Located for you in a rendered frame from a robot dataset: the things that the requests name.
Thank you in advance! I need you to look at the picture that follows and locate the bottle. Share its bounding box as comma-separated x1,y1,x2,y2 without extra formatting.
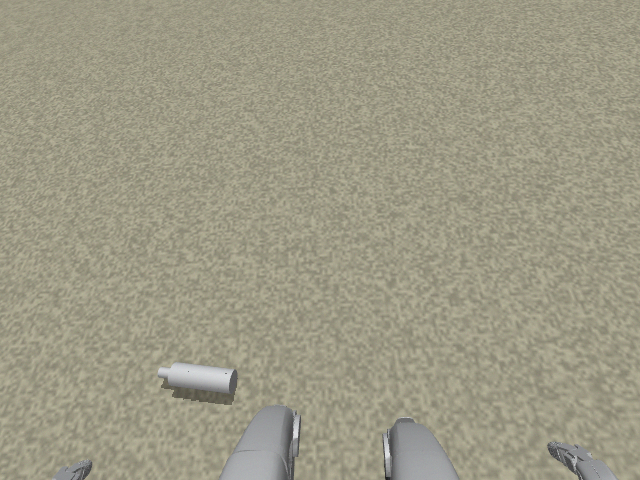
157,362,237,394

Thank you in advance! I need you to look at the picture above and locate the right robot hand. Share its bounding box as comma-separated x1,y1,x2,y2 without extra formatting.
547,442,618,480

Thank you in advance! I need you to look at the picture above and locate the left robot hand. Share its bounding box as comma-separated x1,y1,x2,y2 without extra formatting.
52,460,92,480

